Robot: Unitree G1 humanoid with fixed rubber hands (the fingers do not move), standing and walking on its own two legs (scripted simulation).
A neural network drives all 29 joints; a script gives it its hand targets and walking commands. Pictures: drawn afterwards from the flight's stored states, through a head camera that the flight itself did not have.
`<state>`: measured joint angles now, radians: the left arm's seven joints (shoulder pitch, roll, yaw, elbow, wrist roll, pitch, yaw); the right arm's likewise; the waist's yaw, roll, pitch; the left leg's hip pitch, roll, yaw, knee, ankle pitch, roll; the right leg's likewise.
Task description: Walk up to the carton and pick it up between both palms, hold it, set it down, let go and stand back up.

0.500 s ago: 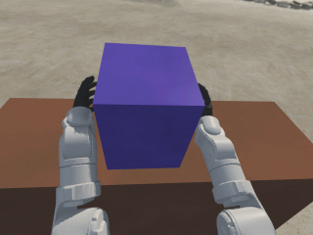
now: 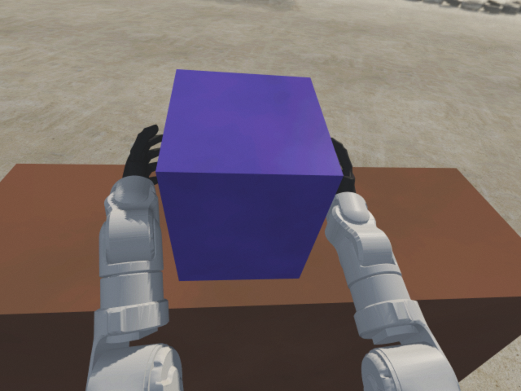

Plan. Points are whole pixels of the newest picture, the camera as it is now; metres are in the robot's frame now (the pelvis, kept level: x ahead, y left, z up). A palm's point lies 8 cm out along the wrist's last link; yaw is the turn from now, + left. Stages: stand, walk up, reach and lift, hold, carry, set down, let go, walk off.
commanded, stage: hold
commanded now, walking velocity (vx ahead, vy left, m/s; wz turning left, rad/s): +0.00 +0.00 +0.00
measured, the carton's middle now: (242, 182) +0.39 +0.01 +0.17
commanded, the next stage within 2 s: none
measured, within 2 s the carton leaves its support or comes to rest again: neither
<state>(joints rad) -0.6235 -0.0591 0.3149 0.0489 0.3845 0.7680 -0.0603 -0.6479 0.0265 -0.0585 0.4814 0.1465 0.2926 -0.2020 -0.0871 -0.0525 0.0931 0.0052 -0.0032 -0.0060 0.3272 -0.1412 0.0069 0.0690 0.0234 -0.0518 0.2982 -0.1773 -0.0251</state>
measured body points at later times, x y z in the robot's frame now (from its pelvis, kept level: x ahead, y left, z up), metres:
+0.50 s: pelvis +0.00 +0.00 +0.00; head -0.04 +0.02 +0.45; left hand +0.37 +0.16 +0.20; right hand +0.37 -0.14 +0.18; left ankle +0.04 +0.11 -0.75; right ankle +0.01 -0.10 -0.75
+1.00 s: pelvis +0.00 +0.00 +0.00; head -0.04 +0.02 +0.45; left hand +0.37 +0.16 +0.20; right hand +0.37 -0.14 +0.18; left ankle +0.04 +0.11 -0.75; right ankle +0.01 -0.10 -0.75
